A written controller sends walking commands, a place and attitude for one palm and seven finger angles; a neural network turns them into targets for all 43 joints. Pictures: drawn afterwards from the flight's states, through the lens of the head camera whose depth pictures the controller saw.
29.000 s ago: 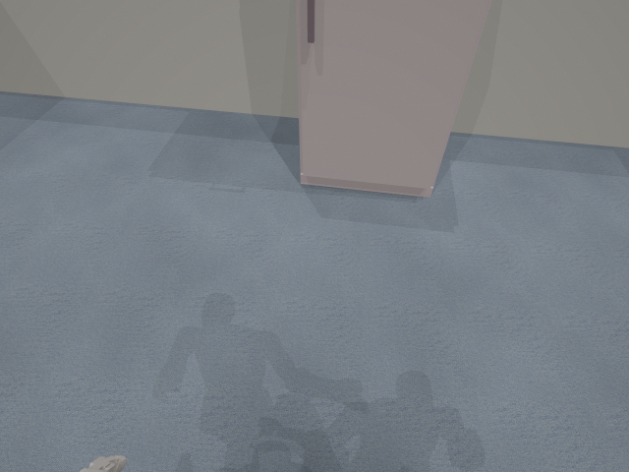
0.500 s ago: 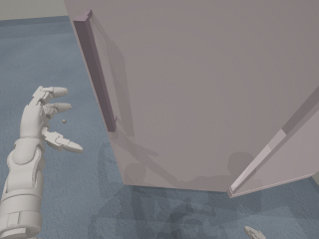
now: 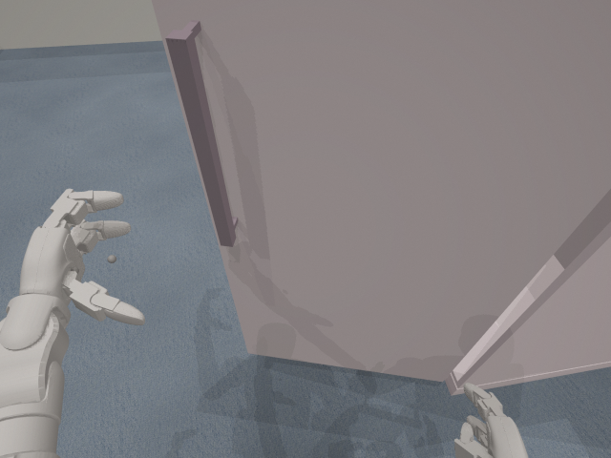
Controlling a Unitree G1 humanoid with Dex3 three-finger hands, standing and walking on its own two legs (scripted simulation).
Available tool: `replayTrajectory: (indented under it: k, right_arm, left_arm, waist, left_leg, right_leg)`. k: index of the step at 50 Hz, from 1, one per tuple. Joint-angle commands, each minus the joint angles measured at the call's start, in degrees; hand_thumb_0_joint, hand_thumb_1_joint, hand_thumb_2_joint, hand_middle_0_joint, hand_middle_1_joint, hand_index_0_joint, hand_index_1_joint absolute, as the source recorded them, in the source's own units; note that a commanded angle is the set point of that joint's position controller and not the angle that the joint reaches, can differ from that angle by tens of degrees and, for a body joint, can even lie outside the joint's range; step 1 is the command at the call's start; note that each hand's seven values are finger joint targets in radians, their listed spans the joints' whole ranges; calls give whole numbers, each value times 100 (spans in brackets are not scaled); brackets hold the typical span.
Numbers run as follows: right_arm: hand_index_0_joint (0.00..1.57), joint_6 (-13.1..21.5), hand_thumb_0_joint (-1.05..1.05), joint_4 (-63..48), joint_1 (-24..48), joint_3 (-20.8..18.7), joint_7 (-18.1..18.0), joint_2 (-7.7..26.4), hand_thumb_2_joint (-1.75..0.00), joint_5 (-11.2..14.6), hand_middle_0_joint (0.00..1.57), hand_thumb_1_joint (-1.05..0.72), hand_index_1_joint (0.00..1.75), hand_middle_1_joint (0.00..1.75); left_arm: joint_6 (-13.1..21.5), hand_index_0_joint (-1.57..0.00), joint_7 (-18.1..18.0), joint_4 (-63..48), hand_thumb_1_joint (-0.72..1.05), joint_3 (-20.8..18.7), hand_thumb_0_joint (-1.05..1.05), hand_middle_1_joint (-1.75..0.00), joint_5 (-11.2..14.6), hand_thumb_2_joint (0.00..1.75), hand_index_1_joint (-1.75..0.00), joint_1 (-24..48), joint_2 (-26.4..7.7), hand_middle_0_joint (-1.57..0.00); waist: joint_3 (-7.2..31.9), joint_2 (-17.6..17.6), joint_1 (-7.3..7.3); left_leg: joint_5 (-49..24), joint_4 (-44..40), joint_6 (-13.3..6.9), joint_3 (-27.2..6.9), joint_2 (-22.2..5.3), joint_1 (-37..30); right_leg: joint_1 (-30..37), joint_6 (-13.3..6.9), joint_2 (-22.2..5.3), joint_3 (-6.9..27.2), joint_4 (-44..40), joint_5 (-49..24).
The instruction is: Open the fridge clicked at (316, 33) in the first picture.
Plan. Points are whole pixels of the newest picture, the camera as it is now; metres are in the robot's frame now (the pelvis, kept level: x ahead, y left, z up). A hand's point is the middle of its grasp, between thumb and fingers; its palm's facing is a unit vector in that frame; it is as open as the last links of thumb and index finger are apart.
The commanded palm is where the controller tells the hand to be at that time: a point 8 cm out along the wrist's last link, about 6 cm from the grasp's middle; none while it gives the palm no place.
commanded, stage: slip the hand off the handle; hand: left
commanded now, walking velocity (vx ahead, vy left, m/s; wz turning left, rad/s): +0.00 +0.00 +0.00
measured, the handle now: (214, 155) +0.48 +0.18 +0.14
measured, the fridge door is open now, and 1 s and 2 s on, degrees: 72 72 72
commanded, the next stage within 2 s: draw the hand back to the body in 0.10 s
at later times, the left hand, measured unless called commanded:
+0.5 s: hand (97, 265) +0.28 +0.26 +0.14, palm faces +0.14 -0.99 -0.04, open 14.7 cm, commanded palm +0.23 +0.31 +0.14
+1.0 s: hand (49, 303) +0.22 +0.28 +0.15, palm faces +0.49 -0.82 -0.28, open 13.0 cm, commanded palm +0.18 +0.31 +0.17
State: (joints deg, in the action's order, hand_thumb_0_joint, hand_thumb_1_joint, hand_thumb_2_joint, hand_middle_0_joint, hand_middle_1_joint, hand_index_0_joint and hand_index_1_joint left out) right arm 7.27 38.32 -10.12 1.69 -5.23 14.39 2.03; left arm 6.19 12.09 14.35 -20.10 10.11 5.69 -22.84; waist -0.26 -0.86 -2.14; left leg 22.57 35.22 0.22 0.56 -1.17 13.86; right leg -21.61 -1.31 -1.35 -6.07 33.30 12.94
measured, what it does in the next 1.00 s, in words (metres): stands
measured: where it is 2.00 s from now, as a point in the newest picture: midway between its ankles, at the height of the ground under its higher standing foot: outside the picture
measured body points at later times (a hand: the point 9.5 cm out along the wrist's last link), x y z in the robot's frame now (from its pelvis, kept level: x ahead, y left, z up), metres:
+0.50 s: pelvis +0.00 +0.01 +0.01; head -0.01 +0.00 +0.46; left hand +0.26 +0.32 +0.14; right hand +0.17 -0.24 -0.07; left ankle -0.04 +0.12 -0.73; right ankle +0.05 -0.11 -0.73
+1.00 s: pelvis -0.01 +0.01 +0.01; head -0.02 +0.00 +0.46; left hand +0.19 +0.32 +0.16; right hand +0.18 -0.21 -0.07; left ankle -0.04 +0.12 -0.73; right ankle +0.05 -0.11 -0.73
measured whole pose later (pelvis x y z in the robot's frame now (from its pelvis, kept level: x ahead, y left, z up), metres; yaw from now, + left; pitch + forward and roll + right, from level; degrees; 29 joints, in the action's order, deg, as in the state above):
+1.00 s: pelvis -0.01 +0.01 +0.01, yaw +0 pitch -6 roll -1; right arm 10.5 40.7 -10.1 2.1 -5.4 12.7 -0.3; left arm 1.9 -7.8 -11.3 -17.6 4.1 -13.9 -17.8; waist -3.6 -2.0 -4.8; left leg 17.2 24.1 -0.3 1.2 -0.6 1.3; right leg -9.1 -0.8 -1.2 -5.5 22.3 7.7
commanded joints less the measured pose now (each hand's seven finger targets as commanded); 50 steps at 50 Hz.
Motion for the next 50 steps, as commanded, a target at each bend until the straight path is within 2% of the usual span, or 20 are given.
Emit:
replayTrajectory:
  k: [1, 3, 7, 11, 12, 13, 15, 16, 19, 21, 28, 29, 36, 37, 38, 39, 40, 42, 46, 50]
  right_arm:
    - [20, 328, 0, -639, 346, -271, -131, 819, -90, -2, 20, -90, 30, 30]
    - [20, 344, 0, -610, 331, -296, -151, 846, -90, 2, 20, -90, 30, 30]
    - [20, 420, 0, -656, 272, -308, -126, 832, -90, 4, 20, -90, 30, 30]
    - [20, 451, 0, -661, 202, -317, -89, 849, -90, -15, 20, -90, 30, 30]
    - [20, 485, 0, -691, 380, -293, -165, 936, -90, 175, 20, -90, 30, 30]
    - [20, 533, 0, -738, 424, -295, -225, 948, -90, 225, 20, -90, 30, 30]
    - [20, 588, 0, -894, 450, -244, -241, 876, -90, 150, 20, -90, 30, 30]
    - [20, 614, 0, -946, 423, -220, -204, 795, -90, 127, 20, -90, 30, 30]
    - [20, 659, 0, -986, 377, -227, -110, 773, -90, 105, 20, -90, 30, 30]
    - [20, 692, 0, -977, 395, -255, -112, 805, -90, 111, 20, -90, 30, 30]
    - [20, 748, 0, -894, 598, -179, -243, 800, -90, 136, 20, -90, 30, 30]
    - [20, 755, 0, -881, 617, -173, -274, 811, -90, 131, 20, -90, 30, 30]
    - [20, 779, 0, -805, 834, -74, -355, 756, -90, 113, 20, -90, 30, 30]
    - [20, 864, 0, -849, 748, -126, -255, 667, -90, -164, 20, -90, 30, 30]
    - [20, 868, 0, -732, 705, -117, -186, 628, -90, -234, 20, -90, 30, 30]
    - [20, 802, 0, -698, 661, -132, -140, 603, -90, -217, 20, -90, 30, 30]
    - [20, 773, 0, -691, 656, -185, -107, 630, -90, -215, 20, -90, 30, 30]
    - [20, 721, 0, -729, 692, -206, -62, 603, -90, -230, 20, -90, 30, 30]
    - [20, 636, 0, -659, 732, -244, -89, 592, -90, -237, 20, -90, 30, 30]
    - [20, 613, 0, -619, 809, -277, -111, 583, -90, -259, 20, -90, 30, 30]
  left_arm:
    - [437, -25, 43, -1090, -55, -394, 0, -115, 146, 20, -115, 2000, -1441, -25]
    - [444, -25, 119, -975, -55, -521, 0, -115, 177, 20, -115, 1994, -1585, -25]
    - [493, -25, 158, -1082, -55, -276, 0, -115, 163, 20, -115, 1947, -1386, -25]
    - [469, -25, 48, -993, -55, -452, 0, -115, 166, 20, -115, 1562, -1437, -25]
    - [7, -25, 554, -570, -55, -593, 0, -115, 1306, 20, -115, 1584, -977, -25]
    - [-217, -25, 806, -953, -55, -858, 0, -115, 1419, 20, -115, 1753, -1474, -25]
    - [-505, -25, 746, -1460, -55, -1050, 0, -115, 1086, 20, -115, 1366, -1849, -25]
    - [-535, -25, 602, -1732, -55, -886, 0, -115, 913, 20, -115, 1110, -1647, -25]
    - [-512, -25, 282, -2084, -55, -723, 0, -115, 874, 20, -115, 406, -1165, -25]
    - [-498, -25, 238, -2293, -55, -904, 0, -115, 984, 20, -115, 284, -1232, -25]
    - [-790, -25, 275, -2808, -55, -386, 0, -115, 903, 20, -115, 565, -861, -25]
    - [-796, -25, 279, -2807, -55, -466, 0, -115, 895, 20, -115, 552, -959, -25]
    - [-906, -24, 301, -3033, -37, -513, 0, -104, 881, 29, -104, 576, -1046, -24]
    - [-545, -24, -810, -3616, -33, -811, 0, -102, 30, 31, -102, 524, -1599, -24]
    - [-483, -24, -1241, -3237, -30, -451, 0, -100, -84, 32, -100, -230, -849, -24]
    - [-432, -24, -1501, -3129, -26, -271, 0, -98, -204, 34, -98, -653, -610, -24]
    - [-334, -24, -1664, -3292, -22, -260, 0, -96, -290, 36, -96, -780, -610, -24]
    - [-167, -24, -1870, -3757, -15, -233, 0, -92, -429, 39, -92, -780, -661, -24]
    - [-50, -23, -2100, -3756, -1, -216, 0, -83, -601, 46, -83, -767, -672, -23]
    - [83, -23, -2222, -4100, 14, -343, 0, -75, -716, 53, -75, -880, -794, -23]
  waist:
    - [1150, -141, 230]
    - [1251, -200, 194]
    - [1506, -427, 140]
    - [1502, -103, 44]
    - [1866, 341, 69]
    - [2003, 267, -44]
    - [1947, -457, -186]
    - [1658, -631, -159]
    - [1125, -244, -125]
    - [1250, -84, -150]
    - [718, -399, 14]
    - [693, -253, 3]
    - [717, -414, -81]
    - [325, -623, -204]
    - [118, -526, -117]
    - [39, -197, -123]
    - [232, -50, -140]
    - [492, -375, -146]
    - [291, -184, -96]
    - [548, -485, -165]
  left_leg:
    - [-1209, -519, -37, -72, 168, 789]
    - [-1149, -482, -38, -80, 186, 806]
    - [-1385, -499, -6, -144, 190, 665]
    - [-1630, -516, 16, -170, 176, 748]
    - [-1628, -599, 8, -170, 194, 649]
    - [-1687, -625, -28, -164, 176, 567]
    - [-2168, -707, -18, -168, 180, 375]
    - [-2354, -777, 30, -158, 172, 330]
    - [-2350, -891, 125, -168, 110, 357]
    - [-2305, -918, 113, -131, 105, 279]
    - [-1608, -1135, 61, -161, 108, 43]
    - [-1537, -1163, 46, -190, 103, 32]
    - [-1424, -1316, 15, -217, 123, -141]
    - [-1369, -1380, 21, -116, 124, 174]
    - [-1245, -1492, 71, -89, 120, 239]
    - [-1204, -1568, 60, -76, 78, 220]
    - [-1273, -1595, 35, -43, 72, 131]
    - [-1434, -1628, 19, 16, 68, -62]
    - [-1411, -1719, -28, 63, 53, -167]
    - [-1720, -1762, -14, 46, 76, -391]
  right_leg:
    - [1365, 32, -17, 578, -358, -612]
    - [1398, 27, -30, 609, -343, -505]
    - [1407, -14, 10, 496, -229, -713]
    - [1500, -6, 9, 430, -144, -999]
    - [2108, -27, -78, 618, -365, -1150]
    - [2321, 2, -112, 665, -372, -1291]
    - [2270, -43, -53, 511, -227, -1686]
    - [2098, -42, -9, 408, -250, -1721]
    - [1864, -32, 74, 286, -382, -1508]
    - [2010, -16, 77, 320, -443, -1526]
    - [1697, 2, 104, 311, -816, -691]
    - [1702, -1, 112, 301, -846, -579]
    - [1890, -23, 89, 321, -1016, -408]
    - [2058, -46, -6, 421, -1161, -377]
    - [2010, -46, -14, 302, -1189, -305]
    - [2035, -29, 13, 290, -1211, -256]
    - [2187, -29, 14, 310, -1226, -331]
    - [2341, -23, 14, 369, -1218, -495]
    - [2294, 0, 44, 382, -1346, -435]
    - [2515, -24, 49, 372, -1331, -656]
